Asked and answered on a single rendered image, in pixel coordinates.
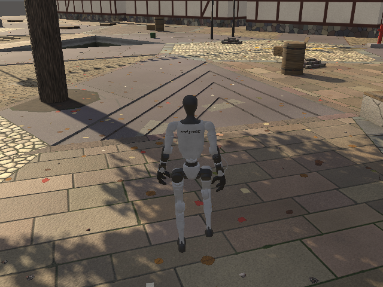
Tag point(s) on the left robot hand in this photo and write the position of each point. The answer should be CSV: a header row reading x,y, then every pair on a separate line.
x,y
160,177

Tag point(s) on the robot left upper arm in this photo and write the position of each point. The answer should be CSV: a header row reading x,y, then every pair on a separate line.
x,y
169,136

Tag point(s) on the robot left thigh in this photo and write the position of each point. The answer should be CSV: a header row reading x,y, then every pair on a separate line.
x,y
178,183

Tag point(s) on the robot left shin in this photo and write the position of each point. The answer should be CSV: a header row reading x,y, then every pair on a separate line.
x,y
180,223

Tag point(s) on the right robot hand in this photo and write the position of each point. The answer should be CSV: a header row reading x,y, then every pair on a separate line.
x,y
222,182

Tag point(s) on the robot right forearm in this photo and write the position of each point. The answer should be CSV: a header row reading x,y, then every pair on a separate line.
x,y
218,163

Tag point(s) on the robot right upper arm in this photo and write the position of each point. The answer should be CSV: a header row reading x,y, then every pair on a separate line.
x,y
209,126

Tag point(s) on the robot left forearm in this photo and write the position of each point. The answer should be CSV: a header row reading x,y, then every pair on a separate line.
x,y
163,161

